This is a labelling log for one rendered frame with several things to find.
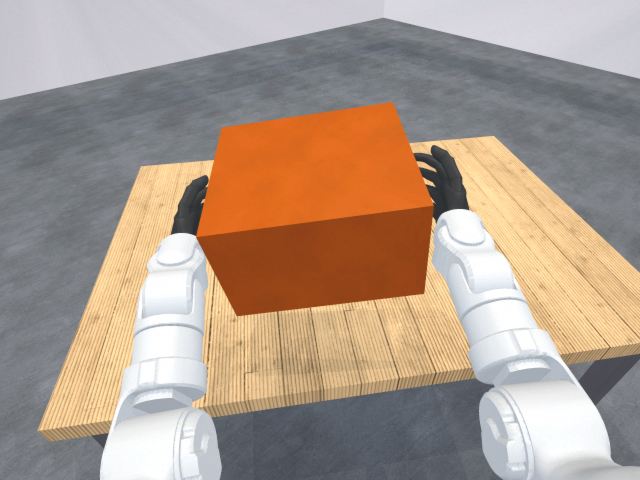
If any robot left forearm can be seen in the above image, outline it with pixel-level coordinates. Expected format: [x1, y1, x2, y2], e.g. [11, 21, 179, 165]
[100, 233, 208, 480]

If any carton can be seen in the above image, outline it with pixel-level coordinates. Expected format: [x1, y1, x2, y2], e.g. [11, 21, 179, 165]
[196, 102, 434, 316]

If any robot right forearm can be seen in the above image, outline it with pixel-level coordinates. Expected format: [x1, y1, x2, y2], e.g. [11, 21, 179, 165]
[432, 209, 611, 456]

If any robot right hand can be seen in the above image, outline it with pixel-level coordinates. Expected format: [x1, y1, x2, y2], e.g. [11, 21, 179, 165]
[413, 145, 470, 223]

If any table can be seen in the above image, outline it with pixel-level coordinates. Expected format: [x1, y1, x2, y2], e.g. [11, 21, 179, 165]
[38, 136, 640, 448]

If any robot left upper arm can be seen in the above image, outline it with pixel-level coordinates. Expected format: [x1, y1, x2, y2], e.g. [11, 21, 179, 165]
[102, 407, 222, 480]

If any robot left hand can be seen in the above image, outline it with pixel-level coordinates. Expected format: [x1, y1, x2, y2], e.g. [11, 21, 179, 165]
[171, 175, 209, 236]

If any robot right upper arm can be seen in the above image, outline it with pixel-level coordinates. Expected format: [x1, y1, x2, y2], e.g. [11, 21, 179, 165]
[479, 379, 640, 480]

